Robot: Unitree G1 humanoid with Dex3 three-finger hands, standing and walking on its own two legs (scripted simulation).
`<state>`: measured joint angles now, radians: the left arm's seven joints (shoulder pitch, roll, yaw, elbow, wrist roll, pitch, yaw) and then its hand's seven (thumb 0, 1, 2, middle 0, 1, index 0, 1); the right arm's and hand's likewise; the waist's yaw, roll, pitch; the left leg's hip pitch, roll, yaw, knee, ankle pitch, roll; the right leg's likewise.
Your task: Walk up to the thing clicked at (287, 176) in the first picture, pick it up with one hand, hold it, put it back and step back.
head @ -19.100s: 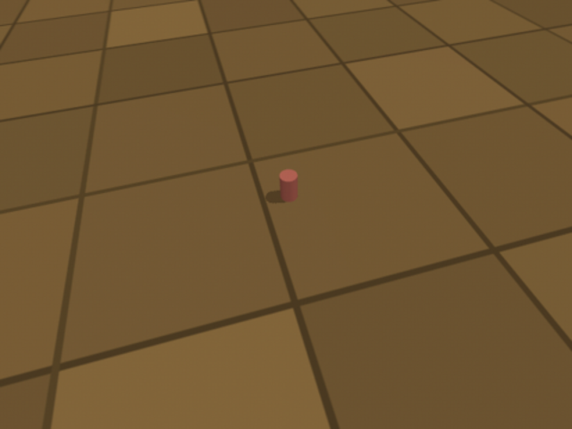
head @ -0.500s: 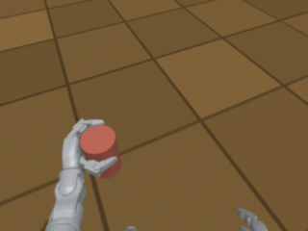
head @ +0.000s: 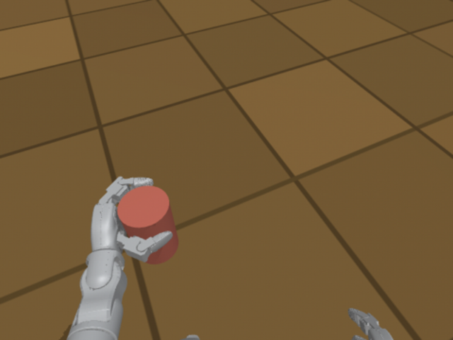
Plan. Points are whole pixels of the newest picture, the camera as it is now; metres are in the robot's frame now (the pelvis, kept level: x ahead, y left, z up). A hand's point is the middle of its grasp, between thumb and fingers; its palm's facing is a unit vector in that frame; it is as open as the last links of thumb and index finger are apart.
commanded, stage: hold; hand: left
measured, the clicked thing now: (151, 226) +0.33 +0.16 +0.00
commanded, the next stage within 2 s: crouch in 1.60 s
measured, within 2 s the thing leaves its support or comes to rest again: neither
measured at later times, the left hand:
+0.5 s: hand (142, 223) +0.31 +0.17 +0.04, palm faces +0.13 -0.99 -0.04, open 11.5 cm
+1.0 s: hand (136, 220) +0.32 +0.18 +0.04, palm faces +0.14 -0.99 -0.04, open 11.5 cm
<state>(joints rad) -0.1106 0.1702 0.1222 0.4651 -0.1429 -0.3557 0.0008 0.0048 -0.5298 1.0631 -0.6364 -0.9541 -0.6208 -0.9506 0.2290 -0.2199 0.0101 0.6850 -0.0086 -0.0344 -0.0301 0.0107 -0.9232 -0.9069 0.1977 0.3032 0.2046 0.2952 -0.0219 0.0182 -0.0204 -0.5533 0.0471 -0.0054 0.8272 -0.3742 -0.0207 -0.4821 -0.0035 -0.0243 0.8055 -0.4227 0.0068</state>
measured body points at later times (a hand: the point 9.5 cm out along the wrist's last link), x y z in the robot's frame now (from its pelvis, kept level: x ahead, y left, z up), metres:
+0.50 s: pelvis -0.01 +0.00 +0.00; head +0.03 +0.00 +0.45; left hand +0.30 +0.22 +0.04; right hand +0.12 -0.24 -0.11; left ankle +0.03 +0.13 -0.70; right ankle -0.01 -0.12 -0.70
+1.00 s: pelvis -0.01 +0.00 +0.00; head +0.03 +0.01 +0.45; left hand +0.30 +0.23 +0.05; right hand +0.12 -0.24 -0.11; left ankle +0.03 +0.13 -0.70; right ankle -0.01 -0.12 -0.70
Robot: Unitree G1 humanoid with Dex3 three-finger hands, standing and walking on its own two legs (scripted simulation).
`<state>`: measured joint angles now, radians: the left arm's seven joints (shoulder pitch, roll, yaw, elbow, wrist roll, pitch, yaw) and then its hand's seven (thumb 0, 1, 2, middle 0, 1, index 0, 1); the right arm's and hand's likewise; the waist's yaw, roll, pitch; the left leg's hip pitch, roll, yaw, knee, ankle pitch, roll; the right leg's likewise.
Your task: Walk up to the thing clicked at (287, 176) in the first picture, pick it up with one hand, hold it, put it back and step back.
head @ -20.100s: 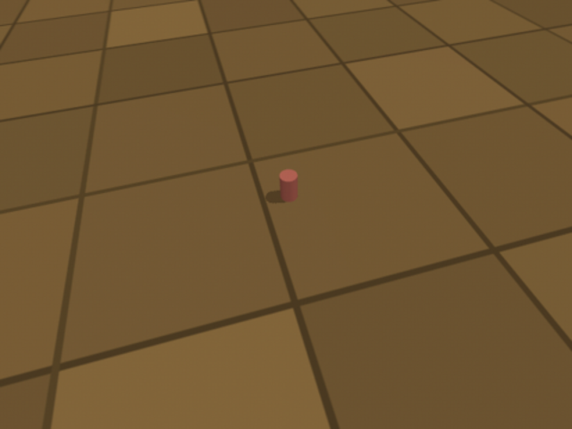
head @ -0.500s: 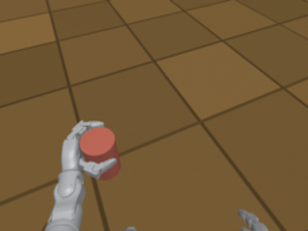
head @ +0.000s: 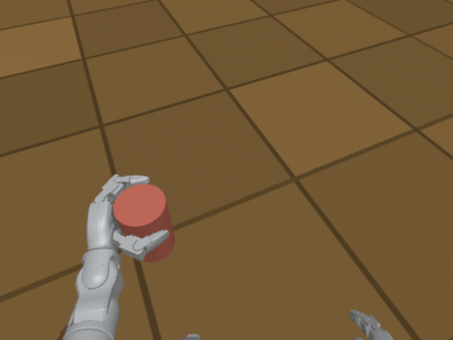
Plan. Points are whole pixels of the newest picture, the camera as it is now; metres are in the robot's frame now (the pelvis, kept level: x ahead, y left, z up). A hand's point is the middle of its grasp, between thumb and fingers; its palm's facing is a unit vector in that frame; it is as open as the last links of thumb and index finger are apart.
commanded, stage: hold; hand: left
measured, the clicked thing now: (147, 225) +0.33 +0.17 +0.01
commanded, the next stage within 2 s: crouch in 0.60 s
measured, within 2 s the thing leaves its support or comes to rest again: neither
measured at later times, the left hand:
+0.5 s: hand (144, 216) +0.33 +0.17 +0.04, palm faces +0.13 -0.99 -0.04, open 11.5 cm
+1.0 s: hand (149, 227) +0.33 +0.17 +0.00, palm faces +0.16 -0.99 -0.03, open 11.5 cm
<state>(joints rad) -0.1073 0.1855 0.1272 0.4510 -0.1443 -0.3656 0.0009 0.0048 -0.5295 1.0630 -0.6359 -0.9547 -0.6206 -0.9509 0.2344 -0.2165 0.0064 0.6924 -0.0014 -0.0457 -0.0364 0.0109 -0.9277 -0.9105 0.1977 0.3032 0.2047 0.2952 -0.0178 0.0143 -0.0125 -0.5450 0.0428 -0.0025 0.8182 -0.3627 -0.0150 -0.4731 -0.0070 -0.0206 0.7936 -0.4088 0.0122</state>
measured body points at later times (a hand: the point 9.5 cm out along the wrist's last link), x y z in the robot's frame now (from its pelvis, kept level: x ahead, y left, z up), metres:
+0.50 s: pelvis +0.00 +0.00 +0.00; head +0.05 +0.00 +0.45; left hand +0.31 +0.22 +0.04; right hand +0.12 -0.24 -0.12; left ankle +0.03 +0.13 -0.70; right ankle +0.00 -0.13 -0.70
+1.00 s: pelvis -0.01 +0.00 -0.01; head +0.06 +0.00 +0.43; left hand +0.31 +0.22 +0.00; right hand +0.13 -0.25 -0.13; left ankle +0.03 +0.13 -0.70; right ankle +0.00 -0.13 -0.70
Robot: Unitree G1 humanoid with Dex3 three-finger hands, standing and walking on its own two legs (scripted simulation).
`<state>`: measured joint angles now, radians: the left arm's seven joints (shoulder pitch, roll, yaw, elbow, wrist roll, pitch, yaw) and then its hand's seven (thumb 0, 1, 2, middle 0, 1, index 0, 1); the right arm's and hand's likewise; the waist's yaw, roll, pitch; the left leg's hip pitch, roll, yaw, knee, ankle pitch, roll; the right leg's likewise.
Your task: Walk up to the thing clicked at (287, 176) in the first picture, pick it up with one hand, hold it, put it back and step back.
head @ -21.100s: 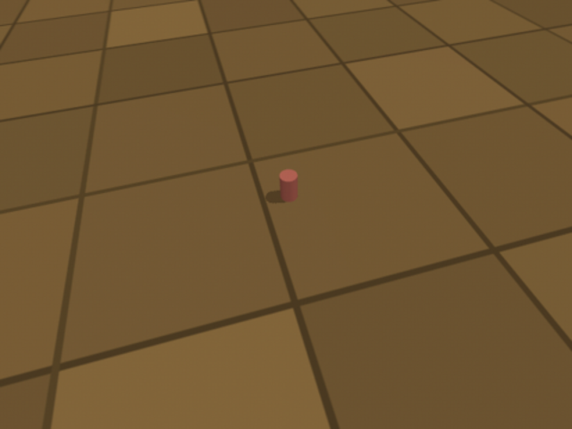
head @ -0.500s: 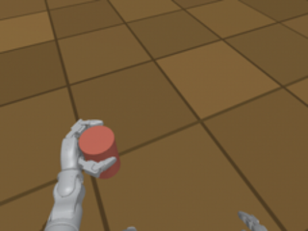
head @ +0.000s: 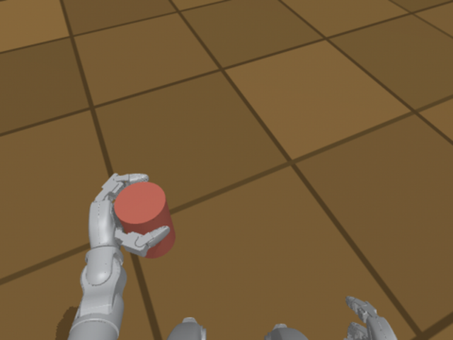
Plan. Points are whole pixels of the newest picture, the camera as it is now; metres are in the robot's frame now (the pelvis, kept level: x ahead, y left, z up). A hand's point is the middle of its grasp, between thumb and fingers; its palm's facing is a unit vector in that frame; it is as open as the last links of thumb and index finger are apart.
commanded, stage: crouch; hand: left
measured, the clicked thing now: (148, 222) +0.34 +0.17 -0.02
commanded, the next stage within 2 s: lower in 1.50 s
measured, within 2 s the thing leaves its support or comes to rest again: neither
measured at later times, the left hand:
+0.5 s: hand (153, 243) +0.37 +0.21 -0.23, palm faces +0.25 -0.97 -0.04, open 11.5 cm
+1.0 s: hand (162, 260) +0.38 +0.22 -0.42, palm faces +0.21 -0.98 -0.05, open 11.5 cm
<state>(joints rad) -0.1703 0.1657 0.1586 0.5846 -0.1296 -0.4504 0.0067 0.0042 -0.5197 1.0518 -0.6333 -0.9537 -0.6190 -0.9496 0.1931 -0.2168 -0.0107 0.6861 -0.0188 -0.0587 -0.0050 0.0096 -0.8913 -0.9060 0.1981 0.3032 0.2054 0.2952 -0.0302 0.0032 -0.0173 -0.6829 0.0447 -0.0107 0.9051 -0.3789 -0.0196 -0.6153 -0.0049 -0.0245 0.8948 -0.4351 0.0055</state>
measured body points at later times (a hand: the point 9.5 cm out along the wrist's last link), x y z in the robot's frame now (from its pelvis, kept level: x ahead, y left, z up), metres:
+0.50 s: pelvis -0.03 +0.00 -0.20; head +0.15 +0.01 +0.21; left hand +0.35 +0.26 -0.23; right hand +0.09 -0.26 -0.34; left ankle +0.04 +0.13 -0.69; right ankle +0.01 -0.12 -0.69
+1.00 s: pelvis -0.07 +0.00 -0.36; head +0.14 +0.03 +0.04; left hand +0.36 +0.27 -0.41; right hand +0.01 -0.27 -0.49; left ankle +0.04 +0.13 -0.69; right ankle +0.00 -0.12 -0.69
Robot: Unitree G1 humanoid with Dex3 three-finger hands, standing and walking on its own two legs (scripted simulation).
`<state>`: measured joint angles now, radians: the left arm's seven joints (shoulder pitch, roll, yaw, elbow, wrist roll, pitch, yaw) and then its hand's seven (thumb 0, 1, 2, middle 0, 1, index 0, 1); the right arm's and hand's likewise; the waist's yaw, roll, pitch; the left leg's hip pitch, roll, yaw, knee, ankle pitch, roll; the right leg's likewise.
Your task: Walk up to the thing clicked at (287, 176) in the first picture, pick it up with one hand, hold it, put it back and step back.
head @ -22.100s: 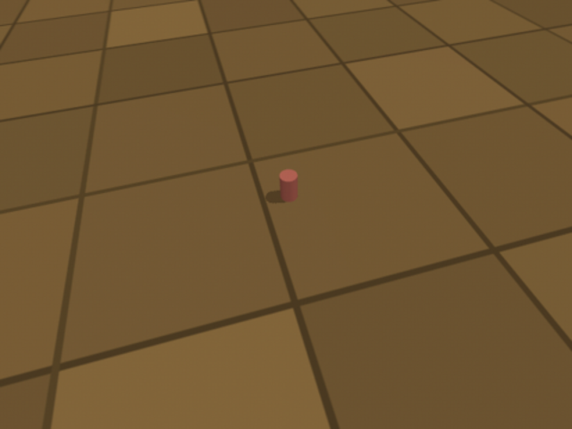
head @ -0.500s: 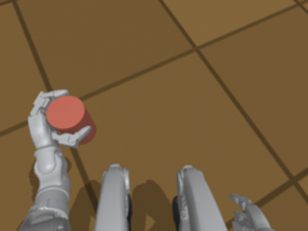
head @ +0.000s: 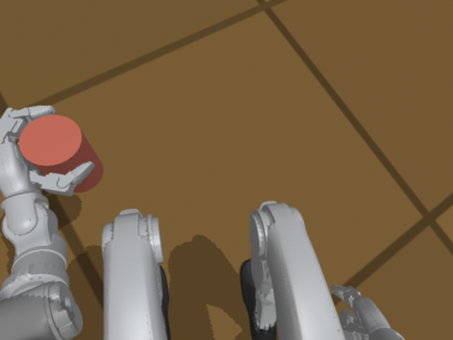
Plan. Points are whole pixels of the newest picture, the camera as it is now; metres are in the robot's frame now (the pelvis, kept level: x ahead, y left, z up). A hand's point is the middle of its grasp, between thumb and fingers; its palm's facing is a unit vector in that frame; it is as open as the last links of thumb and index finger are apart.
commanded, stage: crouch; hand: left
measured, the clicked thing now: (67, 157) +0.43 +0.27 -0.09
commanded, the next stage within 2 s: lower in 0.50 s
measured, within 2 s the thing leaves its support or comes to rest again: rests again in 1.60 s
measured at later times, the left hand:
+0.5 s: hand (70, 166) +0.42 +0.28 -0.14, palm faces +0.30 -0.95 -0.04, open 11.5 cm
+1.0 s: hand (84, 175) +0.43 +0.28 -0.22, palm faces +0.32 -0.95 -0.03, open 11.5 cm
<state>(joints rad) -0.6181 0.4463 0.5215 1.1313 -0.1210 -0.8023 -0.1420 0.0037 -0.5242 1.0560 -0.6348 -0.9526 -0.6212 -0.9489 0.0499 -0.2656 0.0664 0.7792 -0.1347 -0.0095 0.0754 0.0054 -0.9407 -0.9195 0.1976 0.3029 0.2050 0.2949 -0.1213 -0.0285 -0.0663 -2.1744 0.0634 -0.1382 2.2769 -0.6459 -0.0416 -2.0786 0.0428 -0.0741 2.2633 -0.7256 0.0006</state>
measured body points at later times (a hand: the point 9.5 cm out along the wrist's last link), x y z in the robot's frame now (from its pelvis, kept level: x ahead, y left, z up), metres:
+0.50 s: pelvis +0.00 +0.00 -0.05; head +0.23 +0.08 +0.33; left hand +0.40 +0.33 -0.14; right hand +0.12 -0.27 -0.16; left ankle +0.09 +0.14 -0.33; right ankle +0.09 -0.11 -0.33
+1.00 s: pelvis +0.00 +0.01 -0.07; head +0.25 +0.12 +0.28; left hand +0.40 +0.33 -0.21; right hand +0.13 -0.26 -0.16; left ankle +0.09 +0.14 -0.33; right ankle +0.09 -0.11 -0.33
